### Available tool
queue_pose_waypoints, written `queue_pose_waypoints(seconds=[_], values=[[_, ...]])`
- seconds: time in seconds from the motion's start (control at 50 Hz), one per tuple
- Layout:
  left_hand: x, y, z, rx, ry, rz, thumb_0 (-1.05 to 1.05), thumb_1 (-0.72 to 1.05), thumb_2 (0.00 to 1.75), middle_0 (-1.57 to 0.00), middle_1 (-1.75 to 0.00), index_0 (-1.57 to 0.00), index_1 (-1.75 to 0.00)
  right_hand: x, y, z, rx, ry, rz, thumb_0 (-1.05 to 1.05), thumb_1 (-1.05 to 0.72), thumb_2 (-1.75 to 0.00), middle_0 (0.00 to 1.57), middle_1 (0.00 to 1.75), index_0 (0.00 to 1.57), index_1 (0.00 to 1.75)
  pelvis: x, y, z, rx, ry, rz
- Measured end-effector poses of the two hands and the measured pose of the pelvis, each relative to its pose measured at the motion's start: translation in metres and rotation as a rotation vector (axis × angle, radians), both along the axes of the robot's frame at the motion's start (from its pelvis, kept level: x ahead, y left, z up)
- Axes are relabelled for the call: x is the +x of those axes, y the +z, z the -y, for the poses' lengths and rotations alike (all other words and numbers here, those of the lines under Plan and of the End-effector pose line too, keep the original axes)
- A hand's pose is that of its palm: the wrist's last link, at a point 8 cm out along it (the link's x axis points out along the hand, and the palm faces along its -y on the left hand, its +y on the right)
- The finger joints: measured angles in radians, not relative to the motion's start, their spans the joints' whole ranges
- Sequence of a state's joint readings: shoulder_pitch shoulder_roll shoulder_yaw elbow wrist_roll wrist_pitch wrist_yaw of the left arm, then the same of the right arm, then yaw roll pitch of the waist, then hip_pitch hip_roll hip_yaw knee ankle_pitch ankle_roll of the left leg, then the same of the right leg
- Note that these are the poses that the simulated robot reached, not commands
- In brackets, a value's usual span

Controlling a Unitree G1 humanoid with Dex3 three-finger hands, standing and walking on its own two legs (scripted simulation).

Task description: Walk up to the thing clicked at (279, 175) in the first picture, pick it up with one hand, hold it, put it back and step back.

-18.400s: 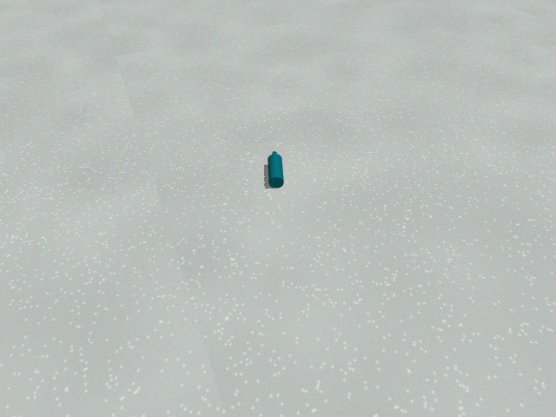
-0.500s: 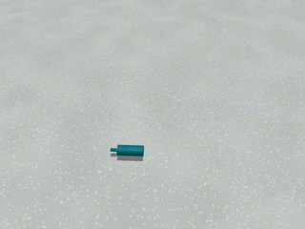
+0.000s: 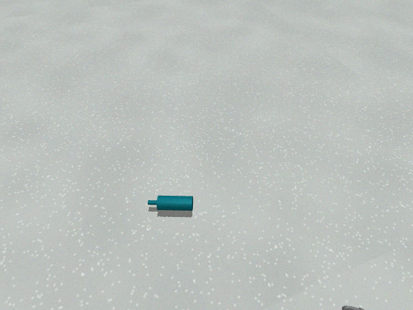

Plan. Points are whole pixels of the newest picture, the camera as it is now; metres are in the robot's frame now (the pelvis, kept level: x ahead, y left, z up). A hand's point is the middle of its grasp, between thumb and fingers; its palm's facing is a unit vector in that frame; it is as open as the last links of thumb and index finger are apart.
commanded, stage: stand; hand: left
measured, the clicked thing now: (170, 202) +0.75 +0.24 -0.74
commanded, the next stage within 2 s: walk up in 0.78 s
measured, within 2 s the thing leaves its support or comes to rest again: neither
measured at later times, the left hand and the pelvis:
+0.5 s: hand out of the picture +0.04 +0.24 -0.16, palm faces -0.03 -0.94 -0.35, open 7.4 cm; pelvis -0.02 -0.01 +0.00, yaw +1 degrees
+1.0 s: hand out of the picture +0.04 +0.28 -0.15, palm faces +0.05 -0.94 -0.35, open 7.4 cm; pelvis +0.02 +0.00 +0.00, yaw +2 degrees
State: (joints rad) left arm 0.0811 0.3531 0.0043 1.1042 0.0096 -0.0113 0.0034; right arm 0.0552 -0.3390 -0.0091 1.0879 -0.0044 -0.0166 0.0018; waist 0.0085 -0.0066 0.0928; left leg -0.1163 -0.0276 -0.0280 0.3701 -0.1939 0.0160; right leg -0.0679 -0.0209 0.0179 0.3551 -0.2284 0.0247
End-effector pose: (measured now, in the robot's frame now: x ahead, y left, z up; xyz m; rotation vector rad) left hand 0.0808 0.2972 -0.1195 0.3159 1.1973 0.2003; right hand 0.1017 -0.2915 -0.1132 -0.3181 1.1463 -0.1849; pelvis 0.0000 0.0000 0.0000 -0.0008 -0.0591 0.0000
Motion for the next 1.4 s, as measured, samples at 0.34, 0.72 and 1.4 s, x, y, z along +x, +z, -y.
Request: queue_pose_waypoints(seconds=[0.34,0.72,1.4], values=[[-0.029,0.003,0.010,-0.003,-0.007,-0.029,0.00,0.91,0.89,-0.21,-0.30,-0.20,-0.30,-0.052,-0.006,0.013,0.006,-0.030,-0.082,0.01,-0.91,-0.90,0.20,0.30,0.20,0.30,-0.018,0.003,0.008,-0.001,0.007,-0.003],[-0.044,0.002,0.016,0.002,0.007,-0.068,0.00,0.91,0.89,-0.21,-0.30,-0.20,-0.30,-0.058,-0.010,0.021,0.007,-0.016,-0.112,0.01,-0.91,-0.90,0.20,0.30,0.20,0.30,-0.018,0.002,0.017,-0.001,0.012,-0.013],[0.106,0.007,-0.047,0.007,-0.069,-0.032,0.00,0.91,0.89,-0.20,-0.30,-0.20,-0.30,0.039,0.008,0.002,-0.038,-0.046,-0.043,0.01,-0.90,-0.90,0.21,0.30,0.21,0.30,0.133,-0.007,-0.023,0.020,-0.013,0.008]])
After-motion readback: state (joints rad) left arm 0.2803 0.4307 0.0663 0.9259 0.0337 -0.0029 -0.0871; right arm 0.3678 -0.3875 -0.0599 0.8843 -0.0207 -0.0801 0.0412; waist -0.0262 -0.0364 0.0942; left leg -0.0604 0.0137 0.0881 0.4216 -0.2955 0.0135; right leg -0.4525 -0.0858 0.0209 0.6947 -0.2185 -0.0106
